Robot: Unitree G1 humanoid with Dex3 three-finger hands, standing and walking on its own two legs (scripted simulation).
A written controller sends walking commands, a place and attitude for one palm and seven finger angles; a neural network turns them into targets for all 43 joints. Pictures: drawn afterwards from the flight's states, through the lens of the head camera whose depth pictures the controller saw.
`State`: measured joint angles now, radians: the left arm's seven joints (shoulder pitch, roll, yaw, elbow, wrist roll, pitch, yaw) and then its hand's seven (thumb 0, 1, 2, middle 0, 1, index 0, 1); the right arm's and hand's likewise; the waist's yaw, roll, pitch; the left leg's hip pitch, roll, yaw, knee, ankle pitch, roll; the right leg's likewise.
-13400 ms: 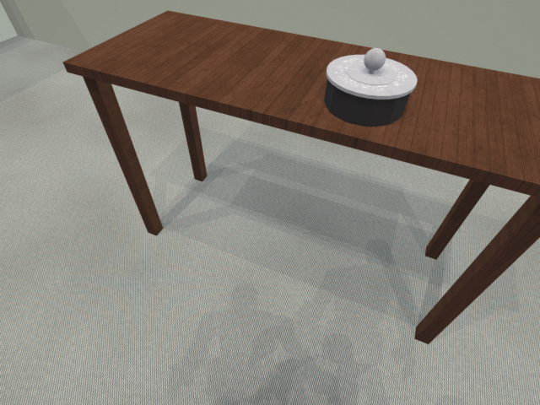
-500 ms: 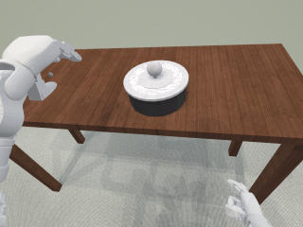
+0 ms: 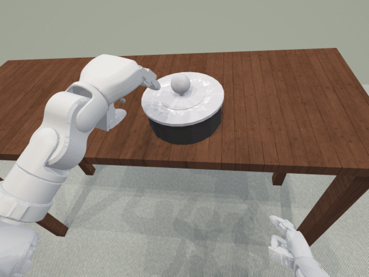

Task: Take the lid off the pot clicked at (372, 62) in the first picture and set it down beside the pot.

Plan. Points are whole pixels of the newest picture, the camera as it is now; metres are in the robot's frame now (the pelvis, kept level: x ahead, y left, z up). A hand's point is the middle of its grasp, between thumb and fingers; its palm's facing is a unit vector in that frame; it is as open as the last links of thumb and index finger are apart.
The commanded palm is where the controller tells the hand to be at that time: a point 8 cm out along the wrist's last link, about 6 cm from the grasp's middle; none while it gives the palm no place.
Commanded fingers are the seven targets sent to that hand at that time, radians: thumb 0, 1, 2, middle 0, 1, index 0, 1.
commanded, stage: move the open hand above the knob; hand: left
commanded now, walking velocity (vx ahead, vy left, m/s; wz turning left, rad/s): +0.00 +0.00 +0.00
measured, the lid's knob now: (180, 83) +0.50 +0.05 +0.17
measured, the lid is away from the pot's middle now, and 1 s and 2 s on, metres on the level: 0.00 0.00 0.00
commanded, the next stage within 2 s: none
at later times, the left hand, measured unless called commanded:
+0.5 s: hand (134, 58) +0.44 +0.12 +0.27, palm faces +0.08 -0.10 -0.99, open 10.1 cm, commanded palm +0.39 +0.11 +0.32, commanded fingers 0.00 -0.43 1.74 -0.88 -0.08 -0.88 -0.08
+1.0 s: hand (187, 59) +0.46 +0.02 +0.25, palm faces +0.00 +0.04 -1.00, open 10.1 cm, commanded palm +0.45 +0.06 +0.32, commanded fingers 0.00 -0.43 1.74 -0.88 -0.08 -0.88 -0.08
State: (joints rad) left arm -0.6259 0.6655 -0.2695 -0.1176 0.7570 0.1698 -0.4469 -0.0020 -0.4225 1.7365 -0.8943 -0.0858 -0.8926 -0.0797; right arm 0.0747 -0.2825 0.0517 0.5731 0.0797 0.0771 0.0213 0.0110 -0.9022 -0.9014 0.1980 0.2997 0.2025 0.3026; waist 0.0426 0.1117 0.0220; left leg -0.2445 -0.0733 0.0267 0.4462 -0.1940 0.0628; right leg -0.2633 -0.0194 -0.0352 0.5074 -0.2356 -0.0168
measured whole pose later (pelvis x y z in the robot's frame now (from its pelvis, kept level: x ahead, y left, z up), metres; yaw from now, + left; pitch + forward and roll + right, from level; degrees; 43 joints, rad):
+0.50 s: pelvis +0.02 -0.02 +0.00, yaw -1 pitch +2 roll +1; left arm -0.85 0.54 -0.20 0.22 0.77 0.32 -0.38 0.00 -0.42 1.74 -0.88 -0.08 -0.89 -0.08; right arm 0.10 -0.28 0.05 0.57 0.10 0.19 0.07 0.01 -0.90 -0.90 0.20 0.30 0.20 0.30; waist 0.02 0.12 -0.06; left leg -0.26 -0.05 0.03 0.42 -0.20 0.04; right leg -0.29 0.00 -0.03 0.49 -0.25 -0.03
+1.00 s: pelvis +0.02 -0.02 +0.00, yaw +0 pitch +3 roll +2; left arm -1.05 0.43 -0.44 0.38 0.79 0.29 -0.38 0.00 -0.42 1.74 -0.90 -0.09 -0.89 -0.08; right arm 0.09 -0.28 0.05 0.65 0.08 0.13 0.02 0.01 -0.90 -0.90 0.20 0.30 0.20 0.30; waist -0.03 0.10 -0.03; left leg -0.26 -0.06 0.02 0.43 -0.22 0.04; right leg -0.29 0.00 -0.04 0.51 -0.27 -0.04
